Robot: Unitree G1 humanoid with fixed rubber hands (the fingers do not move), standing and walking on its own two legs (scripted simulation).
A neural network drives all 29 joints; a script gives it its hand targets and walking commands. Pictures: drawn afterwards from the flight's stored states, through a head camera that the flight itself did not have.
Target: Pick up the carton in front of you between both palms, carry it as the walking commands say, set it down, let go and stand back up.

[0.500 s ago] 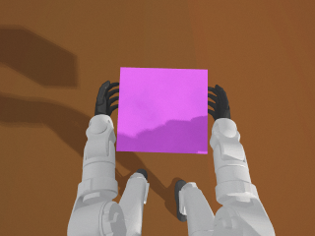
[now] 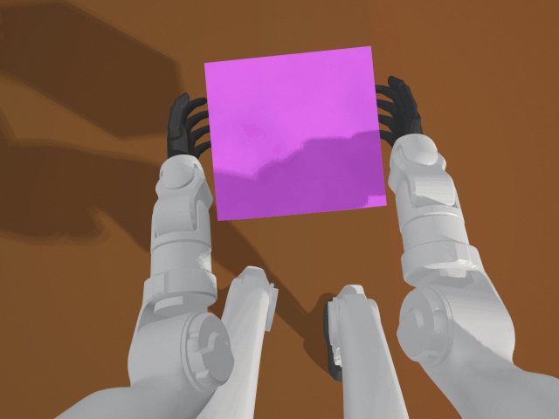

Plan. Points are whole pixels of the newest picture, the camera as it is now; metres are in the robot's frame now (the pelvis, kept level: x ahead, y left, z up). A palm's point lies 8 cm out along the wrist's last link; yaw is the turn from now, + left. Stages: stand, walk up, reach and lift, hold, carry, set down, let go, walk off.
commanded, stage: set down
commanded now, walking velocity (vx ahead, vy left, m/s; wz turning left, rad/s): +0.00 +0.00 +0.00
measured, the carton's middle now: (292, 152) +0.47 +0.06 -0.17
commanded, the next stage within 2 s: none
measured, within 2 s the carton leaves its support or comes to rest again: rests again in 1.22 s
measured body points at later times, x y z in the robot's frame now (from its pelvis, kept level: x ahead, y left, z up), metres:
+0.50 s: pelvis -0.03 -0.02 -0.11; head +0.31 -0.01 +0.19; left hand +0.44 +0.22 -0.24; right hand +0.54 -0.07 -0.25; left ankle +0.10 +0.13 -0.54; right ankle +0.07 -0.12 -0.54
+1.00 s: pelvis -0.02 -0.02 -0.17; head +0.35 -0.01 +0.08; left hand +0.46 +0.23 -0.34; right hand +0.57 -0.05 -0.35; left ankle +0.10 +0.13 -0.54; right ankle +0.07 -0.12 -0.54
